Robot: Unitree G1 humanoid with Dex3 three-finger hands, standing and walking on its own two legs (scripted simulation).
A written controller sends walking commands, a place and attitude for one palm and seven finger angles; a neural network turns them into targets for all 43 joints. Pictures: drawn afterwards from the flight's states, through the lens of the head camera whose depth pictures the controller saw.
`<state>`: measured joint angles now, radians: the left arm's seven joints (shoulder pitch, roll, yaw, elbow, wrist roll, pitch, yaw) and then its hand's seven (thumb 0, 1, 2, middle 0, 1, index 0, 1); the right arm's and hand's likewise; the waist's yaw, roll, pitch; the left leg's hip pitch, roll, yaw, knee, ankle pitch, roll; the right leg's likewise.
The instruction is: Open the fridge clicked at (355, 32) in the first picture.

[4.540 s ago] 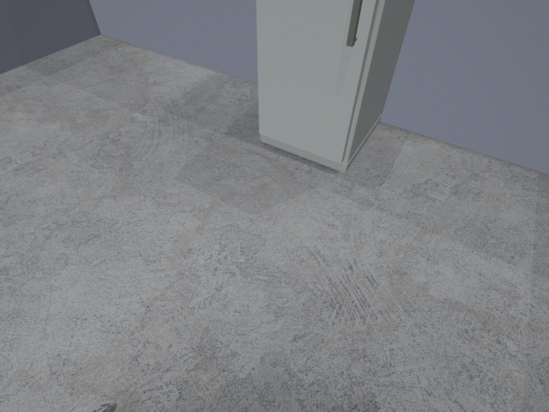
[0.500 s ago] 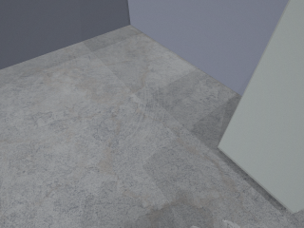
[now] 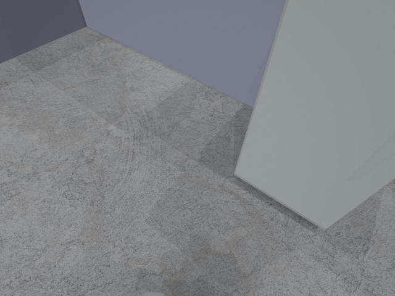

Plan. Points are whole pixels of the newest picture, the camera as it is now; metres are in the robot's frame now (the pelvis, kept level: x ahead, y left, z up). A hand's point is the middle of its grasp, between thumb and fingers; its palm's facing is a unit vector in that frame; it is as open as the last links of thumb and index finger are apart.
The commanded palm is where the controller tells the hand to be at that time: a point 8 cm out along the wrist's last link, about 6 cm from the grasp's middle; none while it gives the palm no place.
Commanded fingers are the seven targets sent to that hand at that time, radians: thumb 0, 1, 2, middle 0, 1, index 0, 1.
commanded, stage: turn to face it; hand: right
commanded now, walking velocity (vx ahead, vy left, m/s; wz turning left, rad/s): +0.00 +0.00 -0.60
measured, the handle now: out of the picture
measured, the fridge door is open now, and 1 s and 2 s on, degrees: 0 0 0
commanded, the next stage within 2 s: take the last steps up to it in 0.80 s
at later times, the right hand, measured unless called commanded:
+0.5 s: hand out of the picture -0.07 -0.22 -0.19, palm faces +0.35 +0.90 -0.25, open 7.4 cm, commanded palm none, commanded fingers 0.00 -0.90 -0.90 0.20 0.30 0.20 0.30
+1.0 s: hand out of the picture -0.03 -0.19 -0.14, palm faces +0.45 +0.85 -0.27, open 7.4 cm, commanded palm none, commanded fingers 0.00 -0.90 -0.90 0.20 0.30 0.20 0.30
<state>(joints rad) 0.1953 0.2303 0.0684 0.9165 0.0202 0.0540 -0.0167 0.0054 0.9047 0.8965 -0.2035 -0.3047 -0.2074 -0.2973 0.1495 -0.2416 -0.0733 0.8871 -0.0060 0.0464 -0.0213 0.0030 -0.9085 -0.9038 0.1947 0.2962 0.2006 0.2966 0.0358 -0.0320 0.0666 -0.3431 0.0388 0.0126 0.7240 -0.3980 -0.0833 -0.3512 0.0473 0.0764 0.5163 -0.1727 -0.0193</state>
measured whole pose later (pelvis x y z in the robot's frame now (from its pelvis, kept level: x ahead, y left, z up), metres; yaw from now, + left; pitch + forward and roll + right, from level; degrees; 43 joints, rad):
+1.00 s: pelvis -0.04 +0.03 +0.00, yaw -27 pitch -2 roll -1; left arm 0.24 0.21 0.06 1.01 0.01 0.07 -0.01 0.01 0.91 0.90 -0.20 -0.30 -0.21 -0.30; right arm 0.16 -0.17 -0.03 0.94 -0.02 0.00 -0.02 0.00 -0.91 -0.90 0.20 0.30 0.20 0.30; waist 0.03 -0.05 0.05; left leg -0.23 0.04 0.09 0.55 -0.29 0.03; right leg -0.32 0.04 0.04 0.76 -0.44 0.01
